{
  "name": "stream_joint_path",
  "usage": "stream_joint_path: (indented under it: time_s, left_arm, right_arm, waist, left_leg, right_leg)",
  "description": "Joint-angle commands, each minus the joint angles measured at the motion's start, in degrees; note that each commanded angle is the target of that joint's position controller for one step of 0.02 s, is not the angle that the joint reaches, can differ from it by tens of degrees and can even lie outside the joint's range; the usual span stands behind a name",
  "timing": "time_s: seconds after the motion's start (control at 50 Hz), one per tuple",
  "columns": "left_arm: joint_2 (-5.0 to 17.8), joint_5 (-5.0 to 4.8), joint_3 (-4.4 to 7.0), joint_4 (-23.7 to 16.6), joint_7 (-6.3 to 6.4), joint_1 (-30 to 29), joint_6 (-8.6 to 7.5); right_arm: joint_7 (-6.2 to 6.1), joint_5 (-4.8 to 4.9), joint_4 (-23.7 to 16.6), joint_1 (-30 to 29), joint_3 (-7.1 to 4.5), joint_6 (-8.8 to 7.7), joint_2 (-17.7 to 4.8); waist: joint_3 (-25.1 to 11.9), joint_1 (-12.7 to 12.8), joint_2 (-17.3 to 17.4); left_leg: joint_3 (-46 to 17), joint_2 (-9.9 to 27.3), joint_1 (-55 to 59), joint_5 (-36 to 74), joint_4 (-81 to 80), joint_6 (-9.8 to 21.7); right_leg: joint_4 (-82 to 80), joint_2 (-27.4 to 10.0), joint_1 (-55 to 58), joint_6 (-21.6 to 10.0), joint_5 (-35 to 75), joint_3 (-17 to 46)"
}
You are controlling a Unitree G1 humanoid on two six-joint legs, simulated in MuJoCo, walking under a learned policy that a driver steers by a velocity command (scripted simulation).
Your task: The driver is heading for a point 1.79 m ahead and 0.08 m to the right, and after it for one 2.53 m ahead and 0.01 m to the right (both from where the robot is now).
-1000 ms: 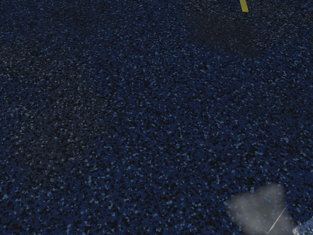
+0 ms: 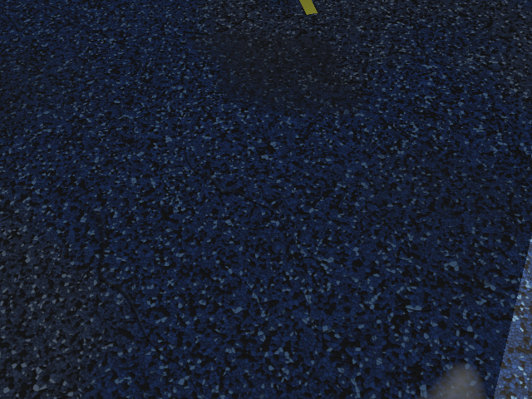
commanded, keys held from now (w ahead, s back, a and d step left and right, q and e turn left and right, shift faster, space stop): e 0.22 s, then no key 0.24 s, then w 0.54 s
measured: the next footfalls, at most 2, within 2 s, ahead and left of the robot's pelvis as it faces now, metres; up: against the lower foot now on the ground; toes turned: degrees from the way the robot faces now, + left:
left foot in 0.28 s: +0.09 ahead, +0.15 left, +0.00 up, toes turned -14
right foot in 0.62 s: +0.00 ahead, -0.09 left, +0.00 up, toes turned -12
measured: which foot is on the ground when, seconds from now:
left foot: up 0.00-0.26, down 0.28-0.62, up 0.64-1.00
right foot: down 0.00-0.28, up 0.30-0.60, down 0.62-1.00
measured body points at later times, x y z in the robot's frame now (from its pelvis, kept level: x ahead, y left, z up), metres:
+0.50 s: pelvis +0.02 +0.04 +0.01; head +0.05 +0.06 +0.45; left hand +0.23 +0.29 -0.11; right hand +0.07 -0.25 -0.09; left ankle +0.05 +0.16 -0.74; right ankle -0.03 -0.10 -0.68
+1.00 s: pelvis +0.16 +0.03 -0.01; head +0.19 +0.03 +0.44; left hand +0.21 +0.32 -0.13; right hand +0.32 -0.26 -0.09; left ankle +0.30 +0.12 -0.73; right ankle -0.04 -0.08 -0.74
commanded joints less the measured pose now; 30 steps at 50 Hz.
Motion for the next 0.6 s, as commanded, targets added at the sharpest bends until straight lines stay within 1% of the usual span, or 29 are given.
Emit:
stream_joint_path:
  time_s: [0.02,0.06,0.1,0.14,0.18,0.2,0.22,0.24,0.26,0.28,0.3,0.32,0.34,0.36,0.38,0.4,0.44,0.46,0.48,0.5,0.52,0.54,0.56,0.58,0.6]
  left_arm:
    - [9.0,0.30,2.46,-4.6,1.18,-1.9,-0.28]
    - [9.6,0.00,2.74,-4.6,1.71,-1.0,-0.18]
    - [10.0,-0.18,2.97,-4.8,2.12,-1.0,0.13]
    - [10.2,-0.02,3.04,-5.1,2.15,-1.2,0.50]
    - [10.1,-0.04,2.98,-5.3,1.93,-1.3,0.80]
    - [10.0,-0.16,2.94,-5.5,1.85,-1.4,0.96]
    - [9.8,-0.38,2.85,-5.7,1.87,-1.9,1.16]
    - [9.4,-0.66,2.58,-5.9,2.03,-2.8,1.45]
    - [8.2,-0.81,2.17,-5.8,2.25,-1.8,1.66]
    - [5.2,-0.25,1.29,-5.7,2.28,0.6,1.71]
    - [5.0,-0.51,1.41,-8.0,2.17,0.3,1.07]
    - [9.6,0.51,2.67,-6.7,2.18,0.6,0.35]
    - [11.1,-0.15,3.53,-5.2,1.97,1.9,0.41]
    - [9.8,-0.15,3.42,-3.5,2.20,3.5,0.93]
    - [8.4,0.19,3.07,-3.0,2.41,3.8,1.36]
    - [6.5,0.12,2.49,-2.8,2.37,3.6,1.60]
    - [4.1,-0.36,1.46,-3.5,2.19,1.8,1.51]
    - [3.1,-0.30,0.91,-3.9,2.10,0.6,1.40]
    - [1.8,-0.07,0.18,-4.0,1.86,0.0,1.29]
    - [0.9,-0.15,-0.39,-4.3,1.53,-1.4,1.17]
    - [1.8,-0.50,-0.27,-4.5,1.29,-2.3,1.02]
    - [3.2,-0.81,0.03,-4.2,1.13,-2.1,0.74]
    - [3.8,-0.98,0.21,-3.4,0.97,-0.6,0.29]
    - [3.8,-0.98,0.27,-2.2,0.85,1.2,-0.23]
    - [4.0,-0.94,0.33,-1.2,0.92,3.3,-0.73]
  right_arm:
    - [-0.63,0.07,-2.7,3.3,-1.39,-0.15,-4.5]
    - [-0.74,0.19,-3.0,2.5,-0.96,-0.29,-3.6]
    - [-0.53,0.17,-3.3,1.5,-0.67,-0.40,-3.2]
    - [-0.15,0.41,-3.5,1.1,-0.71,-0.59,-3.6]
    - [0.36,0.68,-3.7,1.3,-0.90,-1.03,-4.2]
    - [0.66,0.77,-3.8,1.7,-0.99,-1.34,-4.4]
    - [0.96,0.83,-3.6,2.7,-1.09,-1.68,-4.4]
    - [1.29,0.79,-2.8,5.3,-1.19,-2.01,-4.3]
    - [1.49,0.45,-2.2,7.1,-1.50,-2.18,-5.1]
    - [1.31,-0.79,-2.6,8.1,-2.27,-2.04,-9.0]
    - [1.30,-2.42,-2.5,6.3,-3.06,-1.53,-13.1]
    - [1.17,-2.89,-4.7,3.8,-2.13,-1.94,-9.5]
    - [0.87,-2.13,-5.4,1.2,-1.50,-2.06,-7.4]
    - [0.76,-1.06,-5.6,-0.7,-1.19,-2.08,-6.3]
    - [0.66,0.01,-5.5,-0.9,-0.80,-2.12,-5.2]
    - [0.50,0.23,-5.1,-0.2,-0.30,-1.98,-4.4]
    - [0.33,-0.05,-4.4,1.4,0.07,-1.55,-3.6]
    - [0.24,-0.15,-4.1,1.9,0.11,-1.39,-3.6]
    - [0.22,-0.07,-3.6,3.0,0.11,-1.19,-3.7]
    - [0.30,0.14,-3.1,4.3,-0.14,-0.94,-4.8]
    - [0.40,0.44,-2.6,6.0,-0.71,-0.63,-7.0]
    - [0.49,0.79,-2.4,7.1,-1.11,-0.37,-8.7]
    - [0.53,1.25,-2.3,7.2,-1.14,-0.23,-9.1]
    - [0.61,1.71,-2.1,7.5,-1.02,-0.27,-9.0]
    - [0.76,1.80,-1.8,7.8,-0.59,-0.63,-7.9]
  waist:
    - [-11.1,-2.1,-8.0]
    - [-11.6,-1.4,-8.2]
    - [-11.7,-0.7,-8.8]
    - [-11.3,-0.2,-10.1]
    - [-10.7,0.2,-11.0]
    - [-10.5,0.1,-11.4]
    - [-10.4,-0.5,-11.5]
    - [-10.7,-2.0,-11.3]
    - [-10.8,-2.5,-10.1]
    - [-11.3,-1.1,-1.0]
    - [-7.2,1.2,16.1]
    - [-7.1,-0.3,12.3]
    - [-6.6,1.0,8.2]
    - [-5.8,1.9,6.0]
    - [-5.2,1.4,6.0]
    - [-5.1,1.1,5.9]
    - [-5.7,0.1,7.3]
    - [-6.3,-0.5,8.1]
    - [-7.8,-1.4,8.8]
    - [-7.4,-2.7,10.2]
    - [-6.0,-3.9,11.6]
    - [-4.8,-4.2,11.8]
    - [-3.7,-3.4,10.8]
    - [-2.7,-2.4,9.3]
    - [-2.7,-1.2,7.7]
  left_leg:
    - [-2.5,-0.4,-1.8,4.5,-3.2,-1.1]
    - [-3.0,-0.9,-0.6,5.9,-9.1,-1.7]
    - [-3.5,-1.3,1.7,7.4,-14.1,-2.0]
    - [-3.7,-1.9,4.1,8.0,-18.1,-1.8]
    - [-3.9,-2.5,5.9,7.4,-22.1,-1.3]
    - [-3.9,-2.8,6.9,7.4,-24.7,-0.8]
    - [-3.6,-3.0,8.8,8.6,-28.7,-0.2]
    - [-2.6,-2.8,12.5,12.7,-35.0,0.7]
    - [-3.0,-0.8,17.6,17.6,-40.8,2.0]
    - [-13.0,10.1,22.9,19.5,-44.8,5.7]
    - [-27.6,19.8,20.6,26.9,-48.0,15.5]
    - [-29.7,22.2,17.8,28.4,-48.3,19.8]
    - [-24.0,19.2,17.1,28.8,-47.0,18.0]
    - [-18.9,15.4,17.4,28.2,-45.8,15.3]
    - [-16.7,14.0,18.7,28.9,-45.1,14.3]
    - [-14.3,12.7,18.8,31.5,-44.7,14.2]
    - [-10.7,10.7,20.9,33.0,-44.2,14.2]
    - [-9.8,10.3,22.4,33.6,-43.6,14.0]
    - [-9.0,9.7,22.7,27.0,-44.4,13.6]
    - [-9.4,9.4,21.4,17.9,-45.8,13.6]
    - [-10.9,9.9,20.0,10.4,-47.0,14.0]
    - [-12.6,10.6,18.8,5.2,-47.7,14.4]
    - [-13.5,10.8,17.1,1.5,-47.8,14.3]
    - [-13.6,10.5,14.8,-0.5,-47.6,13.8]
    - [-13.3,9.9,11.9,-0.3,-46.6,12.5]
  right_leg:
    - [-8.8,-12.4,9.9,-10.8,18.3,15.0]
    - [-8.4,-12.0,10.1,-10.5,15.8,15.7]
    - [-8.4,-11.5,9.1,-10.0,10.2,17.2]
    - [-8.6,-11.2,7.9,-9.7,5.3,19.4]
    - [-8.1,-11.1,7.9,-9.3,3.4,22.4]
    - [-7.6,-11.0,8.3,-9.0,3.6,23.8]
    - [-6.7,-10.5,8.3,-8.3,4.2,24.8]
    - [-4.9,-9.6,7.8,-7.0,4.6,24.2]
    - [-2.4,-7.6,5.6,-4.7,2.3,22.7]
    - [7.1,-2.8,-0.4,-1.1,-8.7,17.0]
    - [16.8,6.4,-11.0,1.9,-24.4,6.4]
    - [30.1,3.7,-10.5,3.9,-27.0,9.4]
    - [35.7,3.6,-10.4,4.4,-23.6,9.8]
    - [37.8,3.3,-10.2,5.5,-20.7,9.3]
    - [39.1,3.1,-11.4,6.5,-18.1,9.5]
    - [39.2,3.2,-10.4,7.3,-16.9,9.0]
    - [31.9,2.1,-8.3,8.4,-15.3,6.3]
    - [26.2,0.7,-6.5,8.7,-15.1,5.0]
    - [19.7,-0.8,-2.9,8.7,-14.9,2.8]
    - [14.3,-1.3,0.2,8.4,-15.5,0.6]
    - [11.0,-0.4,1.9,8.0,-17.0,-1.8]
    - [7.4,0.2,3.6,7.3,-16.2,-3.2]
    - [1.6,0.6,6.6,5.9,-12.4,-4.0]
    - [-4.4,1.0,10.6,4.1,-8.6,-4.6]
    - [-7.4,0.4,15.6,2.1,-7.5,-3.5]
